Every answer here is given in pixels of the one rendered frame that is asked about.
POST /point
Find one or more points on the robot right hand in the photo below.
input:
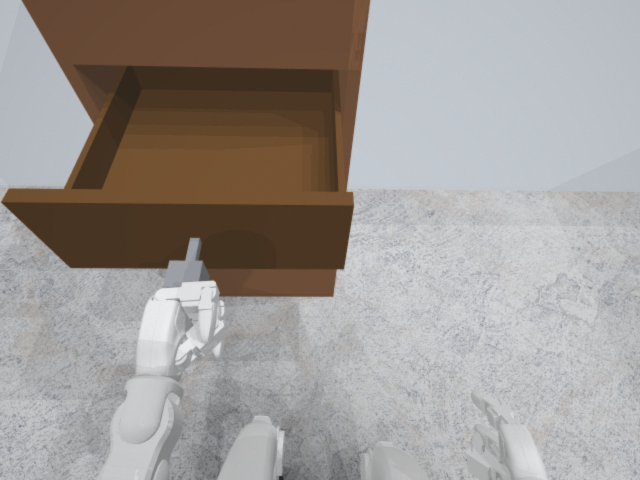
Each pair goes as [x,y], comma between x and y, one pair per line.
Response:
[514,454]

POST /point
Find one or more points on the drawer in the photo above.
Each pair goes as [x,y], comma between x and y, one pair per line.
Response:
[249,160]

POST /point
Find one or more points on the robot left hand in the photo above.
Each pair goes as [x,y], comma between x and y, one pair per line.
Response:
[193,311]

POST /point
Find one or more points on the robot thigh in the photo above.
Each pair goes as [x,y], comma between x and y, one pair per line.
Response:
[390,463]
[257,454]

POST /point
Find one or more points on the handle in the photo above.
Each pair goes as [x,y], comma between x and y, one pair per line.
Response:
[190,270]

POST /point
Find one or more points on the left robot forearm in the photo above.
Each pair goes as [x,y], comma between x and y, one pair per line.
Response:
[144,430]

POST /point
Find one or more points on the right robot thigh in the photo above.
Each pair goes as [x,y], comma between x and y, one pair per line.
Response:
[390,463]

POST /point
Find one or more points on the cabinet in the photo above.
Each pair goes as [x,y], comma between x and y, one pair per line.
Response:
[92,39]

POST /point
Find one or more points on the left robot thigh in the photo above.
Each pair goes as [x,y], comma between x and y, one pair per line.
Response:
[257,454]

